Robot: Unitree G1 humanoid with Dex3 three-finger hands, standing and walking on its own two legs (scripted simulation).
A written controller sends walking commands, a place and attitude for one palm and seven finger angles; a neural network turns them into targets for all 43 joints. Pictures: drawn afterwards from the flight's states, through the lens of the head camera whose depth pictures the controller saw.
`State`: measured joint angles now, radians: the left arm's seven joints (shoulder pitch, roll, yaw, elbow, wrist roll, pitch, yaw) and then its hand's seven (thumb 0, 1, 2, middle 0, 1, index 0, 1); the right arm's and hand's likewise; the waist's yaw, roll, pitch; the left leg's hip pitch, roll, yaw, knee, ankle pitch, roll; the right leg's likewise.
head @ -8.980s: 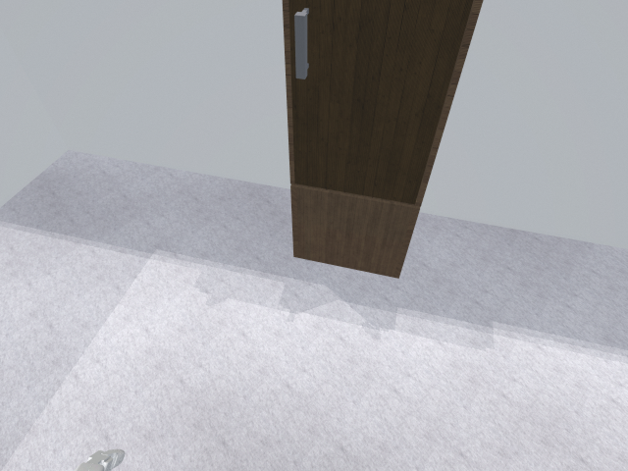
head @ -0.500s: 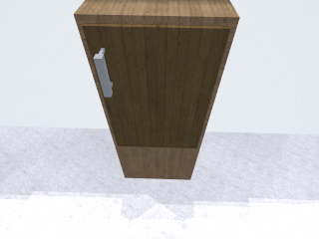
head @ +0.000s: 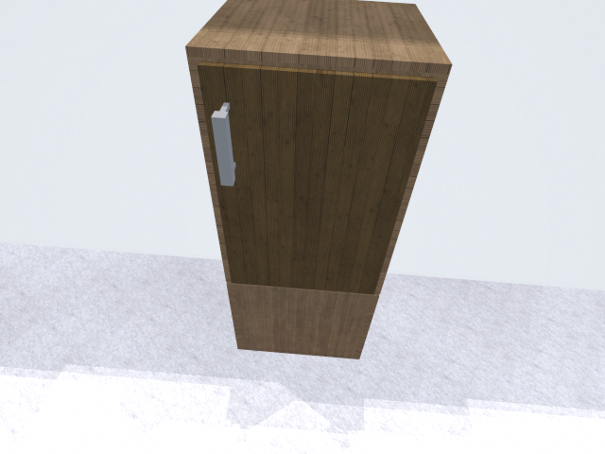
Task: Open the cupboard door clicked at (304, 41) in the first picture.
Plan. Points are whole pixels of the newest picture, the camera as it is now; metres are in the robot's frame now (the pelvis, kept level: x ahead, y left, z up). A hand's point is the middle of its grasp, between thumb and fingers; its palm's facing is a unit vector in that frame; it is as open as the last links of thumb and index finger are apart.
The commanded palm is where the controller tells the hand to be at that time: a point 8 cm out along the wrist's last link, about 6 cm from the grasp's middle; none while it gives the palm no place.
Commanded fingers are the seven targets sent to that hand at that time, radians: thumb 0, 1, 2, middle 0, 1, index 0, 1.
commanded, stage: shuffle to correct the standing spot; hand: left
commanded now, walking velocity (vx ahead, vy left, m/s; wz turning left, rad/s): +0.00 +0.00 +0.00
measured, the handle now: (226, 144) +0.61 +0.18 +0.11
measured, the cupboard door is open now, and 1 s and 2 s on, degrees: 0 0 0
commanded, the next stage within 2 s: come to a stop and stand still in 0.34 s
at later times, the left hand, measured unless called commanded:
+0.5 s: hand out of the picture -0.01 +0.15 -0.18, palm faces +0.07 -0.99 -0.14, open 7.4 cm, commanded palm none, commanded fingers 0.00 0.90 0.90 -0.20 -0.30 -0.20 -0.30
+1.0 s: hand out of the picture +0.08 +0.21 -0.18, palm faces +0.00 -0.97 -0.24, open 7.3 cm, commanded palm none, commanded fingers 0.00 0.90 0.90 -0.20 -0.30 -0.20 -0.30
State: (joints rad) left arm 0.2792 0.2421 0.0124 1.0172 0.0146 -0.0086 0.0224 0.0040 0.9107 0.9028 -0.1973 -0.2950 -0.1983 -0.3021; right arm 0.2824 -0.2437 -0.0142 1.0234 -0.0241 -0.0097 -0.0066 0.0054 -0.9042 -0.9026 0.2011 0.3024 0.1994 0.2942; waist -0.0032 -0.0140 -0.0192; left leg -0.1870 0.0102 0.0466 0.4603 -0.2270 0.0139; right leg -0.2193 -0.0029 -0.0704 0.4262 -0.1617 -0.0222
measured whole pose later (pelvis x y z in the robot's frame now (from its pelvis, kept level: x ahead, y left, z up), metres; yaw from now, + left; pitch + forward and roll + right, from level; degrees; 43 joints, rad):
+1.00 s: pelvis +0.04 +0.02 +0.00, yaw -2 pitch -2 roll +0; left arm 0.26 0.18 0.03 1.01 0.02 0.01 0.05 0.01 0.92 0.90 -0.19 -0.29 -0.19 -0.30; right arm 0.24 -0.15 -0.04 1.07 -0.01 0.00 -0.04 0.01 -0.92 -0.90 0.20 0.30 0.20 0.29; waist -0.01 0.00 0.06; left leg -0.19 0.00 0.12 0.51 -0.30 0.05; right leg -0.23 -0.02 -0.02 0.51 -0.25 0.01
